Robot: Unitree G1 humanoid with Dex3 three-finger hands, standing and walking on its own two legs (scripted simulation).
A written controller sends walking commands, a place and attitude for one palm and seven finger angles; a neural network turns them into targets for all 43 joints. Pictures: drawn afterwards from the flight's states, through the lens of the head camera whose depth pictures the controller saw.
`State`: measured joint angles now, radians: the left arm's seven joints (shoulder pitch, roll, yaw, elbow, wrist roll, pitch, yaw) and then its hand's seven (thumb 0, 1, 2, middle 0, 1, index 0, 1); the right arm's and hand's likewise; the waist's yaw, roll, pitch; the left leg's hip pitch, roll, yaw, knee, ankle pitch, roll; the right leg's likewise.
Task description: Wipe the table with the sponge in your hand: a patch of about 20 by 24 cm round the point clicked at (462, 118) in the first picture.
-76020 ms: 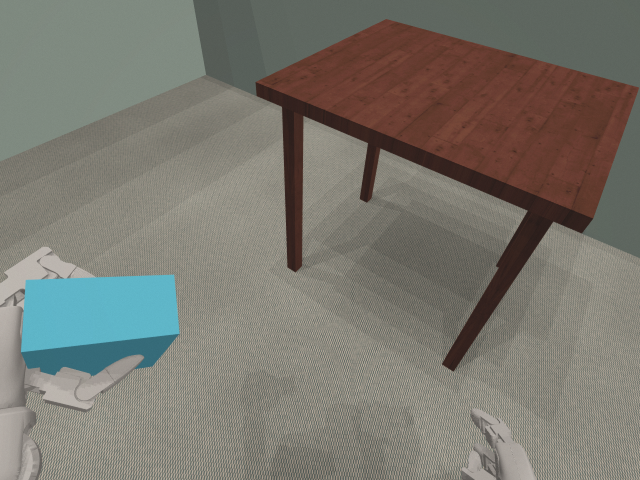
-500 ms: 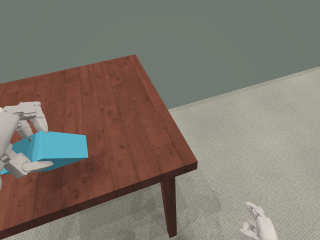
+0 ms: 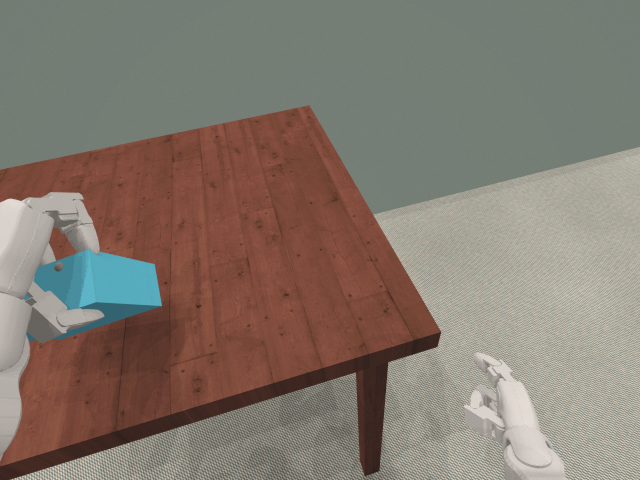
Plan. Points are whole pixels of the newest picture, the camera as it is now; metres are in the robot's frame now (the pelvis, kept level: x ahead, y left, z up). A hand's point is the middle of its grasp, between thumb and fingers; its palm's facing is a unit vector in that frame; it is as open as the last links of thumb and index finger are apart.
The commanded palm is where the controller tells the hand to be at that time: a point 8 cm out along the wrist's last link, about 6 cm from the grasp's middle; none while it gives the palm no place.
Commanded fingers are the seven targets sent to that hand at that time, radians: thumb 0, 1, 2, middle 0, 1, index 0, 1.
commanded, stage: turn the palm down, sponge in hand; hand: left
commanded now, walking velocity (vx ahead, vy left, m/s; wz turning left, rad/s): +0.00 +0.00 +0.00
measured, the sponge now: (85, 300) +0.24 +0.32 +0.14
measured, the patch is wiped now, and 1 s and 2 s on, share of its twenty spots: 0.95 0.95 0.95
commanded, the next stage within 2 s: move the sponge above the wiping area in 0.88 s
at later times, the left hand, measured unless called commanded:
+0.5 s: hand (57, 293) +0.21 +0.29 +0.20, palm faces +0.21 -0.12 -0.97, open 8.9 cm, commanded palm +0.16 +0.28 +0.27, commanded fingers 0.00 0.10 1.30 -1.20 -1.60 -1.20 -1.60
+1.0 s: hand (128, 299) +0.23 +0.24 +0.17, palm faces +0.08 -0.12 -0.99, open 8.9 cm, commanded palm +0.18 +0.25 +0.27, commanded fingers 0.00 0.10 1.30 -1.20 -1.60 -1.20 -1.60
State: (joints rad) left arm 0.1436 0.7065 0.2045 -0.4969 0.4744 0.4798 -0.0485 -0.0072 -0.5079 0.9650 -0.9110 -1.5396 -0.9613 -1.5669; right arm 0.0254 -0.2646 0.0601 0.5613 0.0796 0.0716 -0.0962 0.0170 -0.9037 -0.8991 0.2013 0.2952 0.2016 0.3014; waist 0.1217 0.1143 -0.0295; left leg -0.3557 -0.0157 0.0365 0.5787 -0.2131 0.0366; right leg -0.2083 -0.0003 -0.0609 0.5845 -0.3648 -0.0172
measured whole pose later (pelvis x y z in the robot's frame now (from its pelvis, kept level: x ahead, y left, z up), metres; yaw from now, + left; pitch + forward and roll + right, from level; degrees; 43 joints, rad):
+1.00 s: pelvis -0.01 -0.03 +0.01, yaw -1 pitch -4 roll +1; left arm 0.09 0.63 -0.02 -0.40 0.74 0.46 -0.16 -0.01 -0.51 0.96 -0.91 -1.54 -0.96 -1.57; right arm -0.02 -0.29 0.06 0.62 0.06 0.05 -0.08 0.02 -0.90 -0.90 0.20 0.30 0.20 0.30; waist 0.13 0.13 0.01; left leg -0.25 0.01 0.04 0.48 -0.16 0.00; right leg -0.14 0.03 -0.05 0.53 -0.33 -0.06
